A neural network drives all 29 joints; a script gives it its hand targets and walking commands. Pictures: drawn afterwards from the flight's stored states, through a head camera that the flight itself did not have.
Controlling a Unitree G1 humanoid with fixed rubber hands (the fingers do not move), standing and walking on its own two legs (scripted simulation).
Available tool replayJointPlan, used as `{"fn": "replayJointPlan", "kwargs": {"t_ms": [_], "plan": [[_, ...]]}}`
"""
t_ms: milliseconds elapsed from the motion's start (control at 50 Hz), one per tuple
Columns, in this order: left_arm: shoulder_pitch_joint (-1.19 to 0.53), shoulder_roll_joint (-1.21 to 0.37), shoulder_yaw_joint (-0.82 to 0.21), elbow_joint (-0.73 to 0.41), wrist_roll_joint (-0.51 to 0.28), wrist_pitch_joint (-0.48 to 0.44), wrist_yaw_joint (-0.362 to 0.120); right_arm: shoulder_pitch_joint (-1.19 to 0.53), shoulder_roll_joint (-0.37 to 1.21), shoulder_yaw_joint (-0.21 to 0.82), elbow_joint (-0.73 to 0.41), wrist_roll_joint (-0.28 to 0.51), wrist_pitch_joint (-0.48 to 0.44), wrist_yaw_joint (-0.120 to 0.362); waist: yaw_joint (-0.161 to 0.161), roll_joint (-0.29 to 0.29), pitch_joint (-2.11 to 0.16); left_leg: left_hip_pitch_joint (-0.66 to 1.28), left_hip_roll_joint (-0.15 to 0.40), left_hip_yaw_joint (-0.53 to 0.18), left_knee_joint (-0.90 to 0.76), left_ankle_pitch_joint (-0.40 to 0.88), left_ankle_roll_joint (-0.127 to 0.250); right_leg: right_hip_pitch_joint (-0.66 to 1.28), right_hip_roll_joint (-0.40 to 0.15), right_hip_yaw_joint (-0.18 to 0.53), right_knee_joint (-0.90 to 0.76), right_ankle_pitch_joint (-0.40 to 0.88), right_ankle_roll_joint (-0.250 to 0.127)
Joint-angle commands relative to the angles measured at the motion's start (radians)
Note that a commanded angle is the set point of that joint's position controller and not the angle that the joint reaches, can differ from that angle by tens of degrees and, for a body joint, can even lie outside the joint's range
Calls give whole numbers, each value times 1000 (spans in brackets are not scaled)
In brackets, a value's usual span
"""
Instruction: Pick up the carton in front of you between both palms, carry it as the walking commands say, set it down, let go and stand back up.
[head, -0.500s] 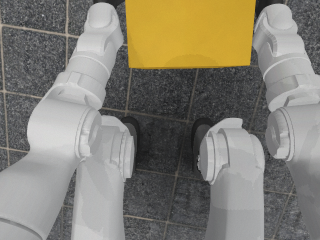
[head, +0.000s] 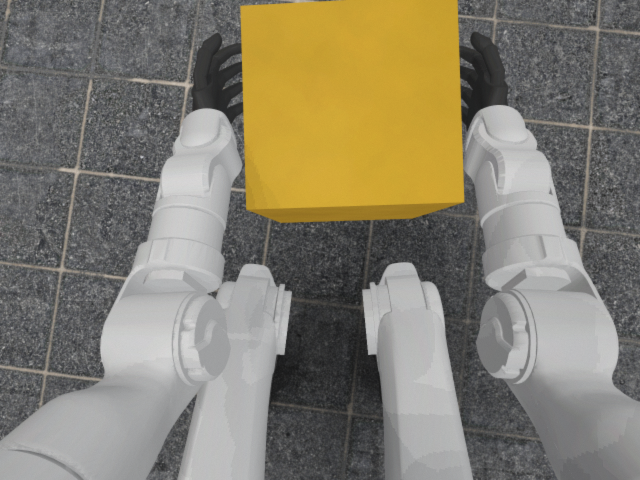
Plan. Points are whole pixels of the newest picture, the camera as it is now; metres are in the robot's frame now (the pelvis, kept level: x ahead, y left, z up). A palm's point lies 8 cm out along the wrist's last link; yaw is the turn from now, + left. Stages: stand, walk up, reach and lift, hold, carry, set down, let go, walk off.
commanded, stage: reach and lift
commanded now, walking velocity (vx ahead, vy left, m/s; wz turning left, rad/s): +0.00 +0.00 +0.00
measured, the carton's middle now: (346, 137) +0.49 -0.04 -0.15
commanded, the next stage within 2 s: none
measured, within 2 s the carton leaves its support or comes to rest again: neither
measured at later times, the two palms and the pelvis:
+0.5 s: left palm (132, 66) +0.47 +0.12 +0.08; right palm (558, 71) +0.46 -0.18 +0.07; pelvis +0.02 +0.00 +0.13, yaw -1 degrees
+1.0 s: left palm out of the picture +0.43 +0.13 +0.25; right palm out of the picture +0.42 -0.16 +0.24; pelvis +0.08 +0.00 +0.28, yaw -2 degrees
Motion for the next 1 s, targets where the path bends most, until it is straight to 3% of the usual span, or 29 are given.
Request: {"fn": "replayJointPlan", "kwargs": {"t_ms": [0, 160, 400, 520, 720, 980], "plan": [[-651, -1022, -413, -7, 7, 42, -240, -602, 1093, 328, -99, 17, 10, 251, 2, -84, -949, 449, -78, 165, -272, 51, 64, 585, 61, -153, -306, 54, -41], [-606, -1069, -374, 28, 54, 58, -272, -551, 1117, 246, -73, -67, 20, 270, -23, -53, -1020, 561, -84, 152, -409, 79, 56, 708, 66, -146, -435, 97, -47], [-416, -1167, -558, -87, -10, 76, -290, -400, 1223, 426, -218, 5, 36, 281, -12, -62, -1144, 819, -81, 124, -572, 222, 40, 970, 75, -137, -579, 254, -33], [-309, -1187, -614, -106, -26, 75, -293, -290, 1249, 469, -234, 17, 33, 272, -10, -54, -1066, 928, -75, 104, -671, 235, 38, 1074, 76, -118, -675, 268, -33], [-109, -1191, -603, -71, 7, 54, -300, -107, 1276, 457, -215, -14, 11, 262, 1, -56, -884, 1118, -57, 57, -872, 255, 51, 1269, 64, -72, -874, 286, -38], [142, -1186, -630, -100, 44, 41, -313, 132, 1281, 492, -258, -42, -9, 257, 6, -55, -698, 1447, -20, -6, -1161, 390, 64, 1586, 35, -12, -1154, 405, -51]]}}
